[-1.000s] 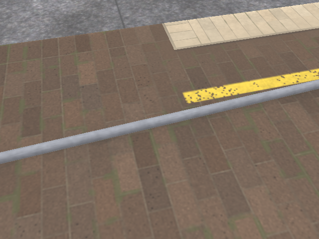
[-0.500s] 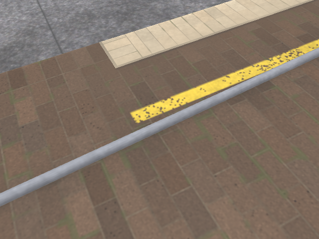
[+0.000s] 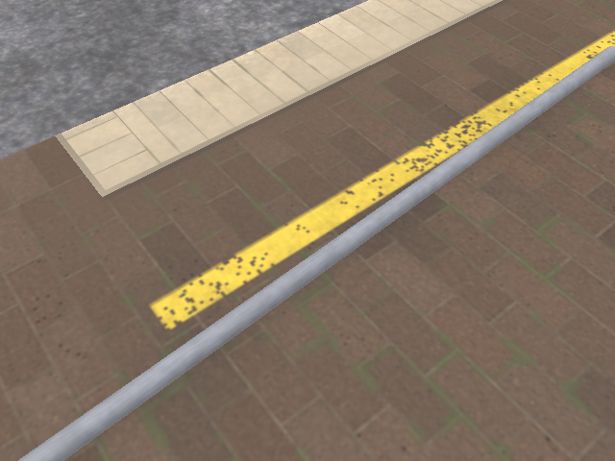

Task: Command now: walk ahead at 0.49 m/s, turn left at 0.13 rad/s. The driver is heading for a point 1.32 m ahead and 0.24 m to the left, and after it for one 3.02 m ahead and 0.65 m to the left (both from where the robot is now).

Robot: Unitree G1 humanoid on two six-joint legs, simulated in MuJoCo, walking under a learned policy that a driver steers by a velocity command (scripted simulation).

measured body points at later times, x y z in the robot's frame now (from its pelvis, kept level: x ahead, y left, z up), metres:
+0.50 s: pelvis +0.26 -0.04 +0.01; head +0.28 -0.06 +0.46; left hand +0.30 +0.25 -0.09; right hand +0.43 -0.29 -0.12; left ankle +0.22 +0.10 -0.65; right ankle +0.30 -0.14 -0.74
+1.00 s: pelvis +0.49 +0.10 +0.00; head +0.51 +0.12 +0.45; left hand +0.43 +0.38 -0.14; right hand +0.72 -0.08 -0.10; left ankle +0.48 +0.19 -0.74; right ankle +0.50 -0.08 -0.64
